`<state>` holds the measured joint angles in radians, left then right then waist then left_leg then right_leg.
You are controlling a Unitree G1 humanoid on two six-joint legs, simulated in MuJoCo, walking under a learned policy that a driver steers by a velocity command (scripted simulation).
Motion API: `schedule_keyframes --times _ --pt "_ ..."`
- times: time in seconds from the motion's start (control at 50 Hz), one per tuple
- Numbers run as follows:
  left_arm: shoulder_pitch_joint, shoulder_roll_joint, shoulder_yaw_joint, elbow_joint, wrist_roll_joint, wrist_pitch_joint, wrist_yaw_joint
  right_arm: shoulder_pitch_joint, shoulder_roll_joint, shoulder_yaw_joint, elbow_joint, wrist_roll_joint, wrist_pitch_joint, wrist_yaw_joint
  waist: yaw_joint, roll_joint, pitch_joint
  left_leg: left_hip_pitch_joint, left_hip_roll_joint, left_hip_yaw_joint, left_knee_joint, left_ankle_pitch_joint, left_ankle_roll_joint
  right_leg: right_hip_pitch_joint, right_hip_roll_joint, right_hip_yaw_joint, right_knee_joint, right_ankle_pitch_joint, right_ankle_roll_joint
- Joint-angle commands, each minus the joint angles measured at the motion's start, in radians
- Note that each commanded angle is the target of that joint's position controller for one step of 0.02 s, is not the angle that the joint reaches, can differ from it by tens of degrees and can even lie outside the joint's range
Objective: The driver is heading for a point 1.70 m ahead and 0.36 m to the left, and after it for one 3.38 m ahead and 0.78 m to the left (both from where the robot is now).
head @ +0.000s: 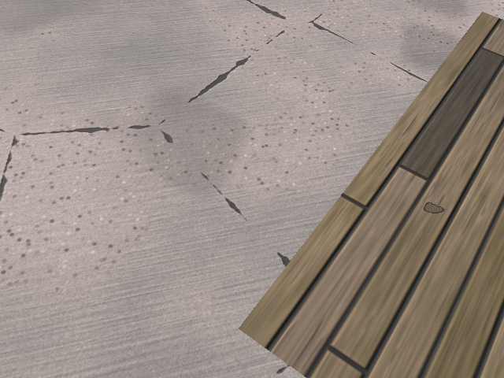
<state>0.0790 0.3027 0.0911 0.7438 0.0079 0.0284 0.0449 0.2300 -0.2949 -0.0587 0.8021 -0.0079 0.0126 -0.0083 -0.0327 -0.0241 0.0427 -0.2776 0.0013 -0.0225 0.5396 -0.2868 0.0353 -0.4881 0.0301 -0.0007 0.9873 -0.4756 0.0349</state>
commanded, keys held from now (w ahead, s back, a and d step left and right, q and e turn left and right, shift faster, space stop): q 0.60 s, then no key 0.40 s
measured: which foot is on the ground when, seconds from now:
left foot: down 0.00-0.34, up 0.36-0.74, down 0.76-1.00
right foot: up 0.00-0.32, down 0.34-0.76, up 0.78-1.00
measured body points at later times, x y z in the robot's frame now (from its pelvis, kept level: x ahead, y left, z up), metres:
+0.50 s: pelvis +0.01 -0.04 +0.00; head +0.06 -0.04 +0.45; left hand +0.07 +0.28 -0.09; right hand +0.24 -0.29 -0.11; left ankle -0.05 +0.09 -0.66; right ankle +0.05 -0.14 -0.74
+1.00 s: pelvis +0.00 +0.02 +0.00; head +0.01 +0.05 +0.45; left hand -0.04 +0.33 -0.13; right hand +0.26 -0.13 -0.09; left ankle -0.04 +0.10 -0.74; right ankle +0.05 -0.13 -0.69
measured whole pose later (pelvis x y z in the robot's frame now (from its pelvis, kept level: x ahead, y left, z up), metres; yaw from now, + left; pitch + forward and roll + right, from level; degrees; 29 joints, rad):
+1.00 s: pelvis +0.00 +0.02 +0.00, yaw +27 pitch +0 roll -1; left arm 0.15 0.33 0.07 0.85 0.00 0.03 0.03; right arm 0.13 -0.24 -0.03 0.71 -0.01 0.00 -0.01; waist 0.01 -0.04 0.06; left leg -0.22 -0.04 -0.01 0.44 -0.22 0.05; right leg -0.37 -0.06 0.02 0.86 -0.41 0.09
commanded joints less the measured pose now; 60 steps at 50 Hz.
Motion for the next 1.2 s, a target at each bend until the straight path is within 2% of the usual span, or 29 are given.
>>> schedule_keyframes --times 0.02,0.12,0.24,0.28,0.32,0.34,0.36,0.38,0.4,0.44,0.5,0.58,0.68,0.72,0.74,0.76,0.78,0.8,0.82,0.84,0.88,0.94,1.02,1.08,1.1,1.12,1.14,1.16,1.2 --pt "-0.041 0.077 0.025 -0.067 0.0 -0.015 0.01 -0.051 -0.165 -0.041 -0.081 0.025 -0.021 -0.018 0.027 0.13 -0.12 0.221 0.234 -0.295 -0.165 0.635 0.181 -0.155 -0.016 0.074 0.111 0.037 0.03" --pt "-0.074 0.047 0.011 -0.07 -0.017 -0.029 0.002 -0.014 -0.189 -0.056 -0.091 0.025 0.002 -0.038 0.002 0.152 -0.144 0.271 0.199 -0.309 -0.148 0.581 0.177 -0.097 0.001 0.077 -0.121 0.117 0.056" --pt "-0.054 0.075 0.014 -0.056 -0.024 -0.043 -0.019 -0.064 -0.203 -0.066 -0.123 0.025 0.022 -0.029 0.0 0.199 -0.124 0.166 0.179 -0.412 -0.143 0.492 0.18 0.076 0.025 0.085 -0.322 0.113 0.047" --pt "-0.021 0.084 0.018 -0.046 -0.026 -0.053 -0.028 -0.09 -0.199 -0.065 -0.133 0.032 0.027 -0.028 0.016 0.207 -0.126 0.16 0.162 -0.45 -0.121 0.479 0.162 0.137 0.029 0.084 -0.436 0.151 0.033" --pt "0.048 0.096 0.026 -0.019 -0.022 -0.062 -0.035 -0.124 -0.18 -0.058 -0.149 0.042 0.033 -0.035 0.057 0.185 -0.13 0.098 0.104 -0.444 -0.071 0.351 0.103 0.289 0.005 0.072 -0.651 0.351 0.004" --pt "0.076 0.146 0.038 -0.016 -0.008 -0.06 -0.031 -0.092 -0.14 -0.047 -0.154 0.031 0.032 -0.037 0.043 0.086 -0.163 -0.008 0.046 -0.385 0.039 0.146 0.054 0.422 -0.136 0.18 -0.667 0.434 -0.047" --pt "0.04 0.221 0.048 -0.031 0.01 -0.048 -0.023 -0.026 -0.092 -0.035 -0.159 0.021 0.024 -0.032 -0.021 -0.186 -0.142 -0.215 -0.128 -0.201 0.235 -0.27 -0.011 0.497 -0.335 0.409 -0.663 0.695 -0.18" --pt "0.049 0.19 0.041 -0.038 0.036 -0.051 -0.027 -0.019 -0.173 -0.059 -0.16 0.017 0.015 -0.03 0.007 -0.21 -0.137 -0.281 -0.095 -0.155 0.466 -0.401 -0.059 0.426 -0.46 0.524 -0.681 0.728 -0.313" --pt "0.006 0.138 0.023 -0.052 0.028 -0.056 -0.025 -0.011 -0.231 -0.08 -0.143 0.024 0.016 -0.028 -0.006 -0.128 -0.108 -0.285 -0.052 -0.159 0.585 -0.333 -0.078 0.391 -0.419 0.44 -0.68 0.671 -0.314" --pt "-0.054 0.092 0.009 -0.059 0.002 -0.054 -0.018 -0.002 -0.206 -0.085 -0.116 0.025 0.036 -0.031 -0.014 -0.094 -0.066 -0.309 -0.032 -0.132 0.653 -0.208 -0.108 0.369 -0.299 0.269 -0.673 0.541 -0.235" --pt "-0.007 0.104 0.006 -0.039 0.002 -0.043 -0.002 -0.058 -0.144 -0.065 -0.155 0.035 0.042 -0.021 0.026 -0.125 -0.05 -0.331 -0.016 -0.066 0.61 -0.123 -0.139 0.392 -0.263 0.158 -0.686 0.602 -0.248" --pt "0.04 0.147 0.018 -0.026 0.003 -0.03 0.004 -0.115 -0.113 -0.045 -0.205 0.03 0.038 -0.007 0.07 -0.134 -0.092 -0.298 0.036 -0.023 0.419 -0.116 -0.15 0.486 -0.308 0.116 -0.681 0.636 -0.27" --pt "0.033 0.191 0.028 -0.014 -0.018 -0.024 -0.024 -0.088 -0.112 -0.038 -0.215 0.022 0.042 0.008 0.062 -0.144 -0.099 -0.096 0.017 0.049 0.181 -0.106 -0.106 0.413 -0.322 0.07 -0.649 0.679 -0.261" --pt "0.011 0.19 0.023 -0.005 -0.038 -0.024 -0.03 -0.035 -0.107 -0.04 -0.195 0.02 0.045 0.013 0.023 -0.133 -0.098 0.014 -0.003 0.069 -0.02 0.027 -0.063 0.386 -0.31 0.053 -0.587 0.649 -0.223" --pt "0.029 0.166 0.014 0.01 -0.044 -0.026 -0.032 0.001 -0.119 -0.045 -0.179 0.018 0.044 0.013 0.006 -0.108 -0.103 0.121 -0.016 0.067 -0.148 0.14 -0.032 0.334 -0.285 0.029 -0.533 0.591 -0.177" --pt "0.088 0.114 -0.004 0.032 -0.022 -0.032 -0.038 0.025 -0.165 -0.055 -0.178 0.018 0.044 0.004 0.015 0.014 -0.142 0.28 0.065 -0.049 -0.192 0.366 0.002 0.23 -0.227 -0.038 -0.415 0.43 -0.092" --pt "0.102 0.036 -0.036 -0.001 0.033 -0.04 -0.049 -0.001 -0.258 -0.066 -0.212 0.002 0.043 -0.012 0.057 0.32 -0.173 0.387 0.333 -0.357 -0.16 0.734 0.143 0.01 -0.106 -0.119 -0.18 -0.08 0.017" --pt "0.02 0.102 -0.013 -0.007 0.009 -0.033 -0.034 0.012 -0.187 -0.044 -0.211 -0.024 0.021 -0.001 -0.019 0.226 -0.194 0.254 0.393 -0.391 -0.179 0.677 0.29 0.003 -0.09 -0.002 -0.019 -0.206 0.037" --pt "0.019 0.139 0.0 0.0 -0.016 -0.024 -0.029 -0.023 -0.166 -0.035 -0.2 -0.025 0.002 0.007 0.001 0.177 -0.144 0.202 0.338 -0.315 -0.197 0.591 0.277 0.001 -0.101 0.023 0.054 -0.171 0.034" --pt "0.033 0.135 0.004 0.014 -0.02 -0.017 -0.024 -0.065 -0.157 -0.035 -0.189 -0.016 -0.01 0.007 0.019 0.173 -0.114 0.184 0.277 -0.256 -0.205 0.492 0.226 -0.013 -0.106 0.032 0.062 -0.113 0.031" --pt "0.059 0.138 0.01 0.041 -0.01 -0.004 -0.011 -0.116 -0.137 -0.024 -0.182 -0.003 -0.02 0.002 0.038 0.167 -0.084 0.145 0.234 -0.204 -0.213 0.487 0.183 0.008 -0.107 0.043 0.062 -0.005 0.042" --pt "0.087 0.099 0.0 0.06 -0.014 -0.004 -0.011 -0.132 -0.092 -0.009 -0.16 -0.006 -0.027 -0.004 0.051 0.161 -0.102 0.144 0.2 -0.155 -0.217 0.478 0.178 0.077 -0.102 0.037 -0.043 0.077 0.055" --pt "0.046 0.083 -0.015 0.056 -0.012 -0.007 -0.012 -0.124 -0.111 -0.013 -0.121 -0.006 -0.02 -0.003 0.019 0.159 -0.089 0.141 0.204 -0.186 -0.213 0.371 0.188 0.165 -0.095 0.023 -0.266 0.066 0.049" --pt "0.089 0.08 -0.018 0.082 -0.013 -0.013 -0.017 -0.149 -0.094 -0.003 -0.095 0.004 -0.018 0.0 0.047 0.144 -0.076 0.1 0.189 -0.203 -0.201 0.271 0.168 0.268 -0.081 0.008 -0.47 0.184 0.028" --pt "0.109 0.076 -0.022 0.093 -0.003 -0.018 -0.02 -0.143 -0.082 0.002 -0.08 0.01 -0.019 0.002 0.067 0.121 -0.07 0.067 0.167 -0.191 -0.197 0.222 0.133 0.341 -0.081 0.009 -0.602 0.331 0.012" --pt "0.117 0.105 -0.02 0.097 0.01 -0.023 -0.02 -0.109 -0.067 0.007 -0.064 0.001 -0.026 0.004 0.056 0.078 -0.085 0.032 0.134 -0.176 -0.185 0.173 0.086 0.42 -0.121 0.063 -0.616 0.474 -0.006" --pt "0.113 0.166 -0.01 0.096 0.007 -0.023 -0.017 -0.073 -0.072 0.005 -0.057 -0.015 -0.033 0.011 0.012 -0.015 -0.088 0.01 0.073 -0.124 -0.159 0.1 0.047 0.441 -0.171 0.093 -0.573 0.581 -0.036" --pt "0.089 0.162 -0.007 0.115 -0.008 -0.025 -0.022 -0.071 -0.066 0.004 -0.05 -0.015 -0.033 0.01 -0.002 -0.088 -0.083 0.063 0.024 -0.065 -0.167 0.071 0.016 0.348 -0.156 0.081 -0.56 0.422 -0.071" --pt "0.062 0.092 -0.025 0.118 0.002 -0.036 -0.028 -0.137 -0.084 0.0 -0.044 -0.009 -0.023 0.0 0.032 -0.043 -0.059 0.112 0.022 -0.054 -0.129 0.096 0.004 0.278 -0.131 0.073 -0.599 0.322 -0.056"
Velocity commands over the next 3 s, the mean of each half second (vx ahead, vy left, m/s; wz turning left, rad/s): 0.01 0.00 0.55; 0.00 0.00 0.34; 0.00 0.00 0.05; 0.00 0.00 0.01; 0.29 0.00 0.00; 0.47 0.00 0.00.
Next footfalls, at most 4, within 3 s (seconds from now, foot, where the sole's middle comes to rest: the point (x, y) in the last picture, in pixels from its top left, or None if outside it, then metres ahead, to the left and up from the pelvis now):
0.34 right None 0.09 -0.13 -0.78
0.76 left None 0.00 0.12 -0.78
1.12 right None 0.09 -0.10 -0.78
2.68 left None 0.34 0.28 -0.78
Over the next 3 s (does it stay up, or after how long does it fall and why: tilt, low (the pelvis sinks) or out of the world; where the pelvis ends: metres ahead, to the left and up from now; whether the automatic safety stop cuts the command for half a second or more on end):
stays up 0.36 0.20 0.01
